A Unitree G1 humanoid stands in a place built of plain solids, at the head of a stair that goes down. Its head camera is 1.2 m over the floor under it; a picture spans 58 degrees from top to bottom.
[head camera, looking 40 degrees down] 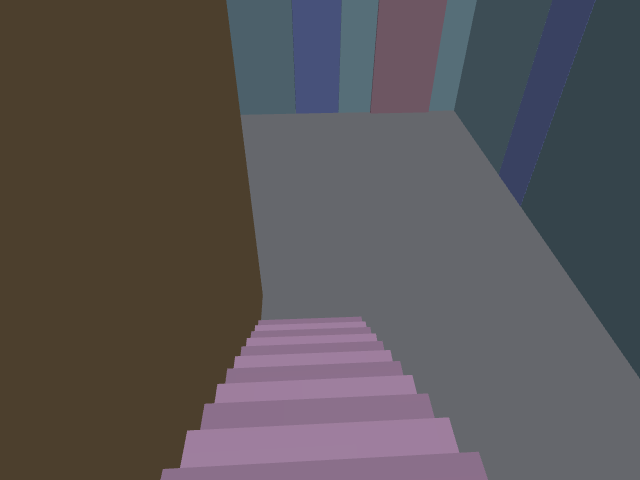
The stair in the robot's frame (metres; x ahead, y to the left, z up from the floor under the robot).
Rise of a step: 0.18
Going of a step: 0.21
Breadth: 1.08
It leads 3 degrees to the left of straight ahead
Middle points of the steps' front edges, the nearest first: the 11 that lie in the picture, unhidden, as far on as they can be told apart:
0.59 0.04 -0.18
0.80 0.05 -0.37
1.00 0.06 -0.55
1.21 0.07 -0.73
1.42 0.08 -0.92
1.63 0.09 -1.10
1.84 0.10 -1.28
2.05 0.11 -1.47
2.25 0.12 -1.65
2.46 0.13 -1.83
2.67 0.14 -2.02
